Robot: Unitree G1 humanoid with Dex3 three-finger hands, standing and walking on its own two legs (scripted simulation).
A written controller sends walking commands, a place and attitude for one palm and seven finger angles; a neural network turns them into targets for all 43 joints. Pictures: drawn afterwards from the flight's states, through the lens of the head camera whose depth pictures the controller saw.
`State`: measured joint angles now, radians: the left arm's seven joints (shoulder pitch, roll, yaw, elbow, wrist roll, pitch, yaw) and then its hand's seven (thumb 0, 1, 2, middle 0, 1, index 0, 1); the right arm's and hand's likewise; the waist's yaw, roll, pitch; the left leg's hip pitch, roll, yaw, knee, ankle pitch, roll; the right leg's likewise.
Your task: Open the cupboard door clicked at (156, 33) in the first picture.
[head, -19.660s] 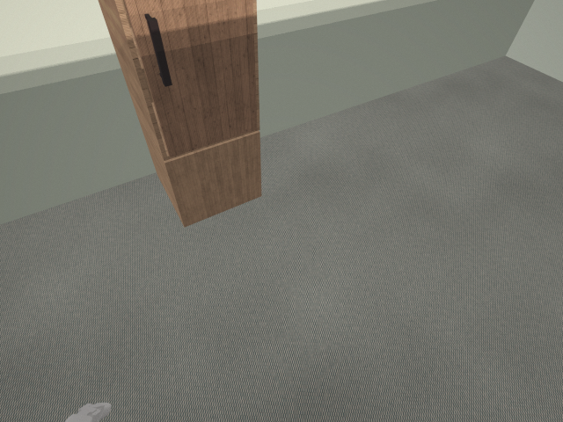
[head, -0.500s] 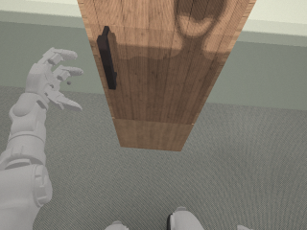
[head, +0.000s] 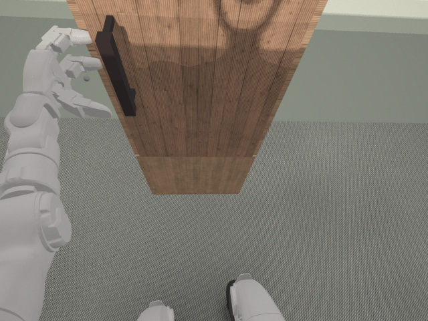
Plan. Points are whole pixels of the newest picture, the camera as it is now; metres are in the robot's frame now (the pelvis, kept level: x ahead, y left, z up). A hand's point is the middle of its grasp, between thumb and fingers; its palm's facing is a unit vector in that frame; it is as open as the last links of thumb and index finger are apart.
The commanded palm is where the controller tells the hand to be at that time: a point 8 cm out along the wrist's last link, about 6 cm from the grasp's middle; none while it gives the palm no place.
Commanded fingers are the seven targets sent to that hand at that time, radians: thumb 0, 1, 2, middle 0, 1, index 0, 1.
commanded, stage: move the hooked fingers beside the handle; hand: left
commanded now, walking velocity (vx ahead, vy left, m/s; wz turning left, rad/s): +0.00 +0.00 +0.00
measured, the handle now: (121, 72) +0.55 +0.11 +0.09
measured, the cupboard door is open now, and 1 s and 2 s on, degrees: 0 0 0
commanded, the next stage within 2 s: slide the fingers in behind the handle in 0.68 s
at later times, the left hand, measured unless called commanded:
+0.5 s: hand (87, 86) +0.51 +0.16 +0.10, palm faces -0.12 -0.99 -0.02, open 14.1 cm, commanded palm +0.49 +0.21 +0.10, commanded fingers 0.00 -0.50 0.30 -0.30 -1.20 -0.30 -1.20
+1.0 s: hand (90, 86) +0.51 +0.16 +0.09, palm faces -0.09 -1.00 -0.02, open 14.0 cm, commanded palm +0.49 +0.19 +0.10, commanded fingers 0.00 -0.50 0.30 -0.30 -1.20 -0.30 -1.20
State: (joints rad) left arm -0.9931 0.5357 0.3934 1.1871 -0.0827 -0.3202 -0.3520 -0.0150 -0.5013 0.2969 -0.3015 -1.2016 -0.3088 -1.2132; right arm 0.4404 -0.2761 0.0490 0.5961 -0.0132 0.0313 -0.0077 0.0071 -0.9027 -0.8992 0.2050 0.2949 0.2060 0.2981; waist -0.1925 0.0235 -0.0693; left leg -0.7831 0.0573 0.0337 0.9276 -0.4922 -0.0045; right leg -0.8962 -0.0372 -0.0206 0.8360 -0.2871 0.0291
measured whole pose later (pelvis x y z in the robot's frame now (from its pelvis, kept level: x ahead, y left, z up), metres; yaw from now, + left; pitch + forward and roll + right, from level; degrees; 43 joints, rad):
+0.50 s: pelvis +0.01 +0.00 +0.00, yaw +1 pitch +19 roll -1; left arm -0.93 0.47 0.35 1.13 -0.10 -0.33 -0.33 -0.02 -0.50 0.30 -0.30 -1.20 -0.28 -1.19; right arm 0.38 -0.28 0.04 0.57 -0.01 0.04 0.00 0.01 -0.90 -0.90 0.20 0.29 0.21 0.30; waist -0.16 0.02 -0.08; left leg -0.75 0.06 0.02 0.92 -0.50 -0.01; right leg -0.86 -0.04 -0.04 0.83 -0.30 0.03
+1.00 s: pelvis +0.00 +0.00 +0.00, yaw +1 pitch +20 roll -2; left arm -0.97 0.46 0.32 1.15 -0.12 -0.33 -0.29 -0.02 -0.50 0.30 -0.30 -1.20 -0.28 -1.23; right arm 0.43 -0.28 0.04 0.62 -0.02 0.03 0.00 0.01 -0.90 -0.90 0.20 0.29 0.21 0.30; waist -0.16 0.03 -0.08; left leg -0.79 0.05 0.00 0.94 -0.50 -0.01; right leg -0.89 -0.05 -0.05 0.85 -0.30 0.03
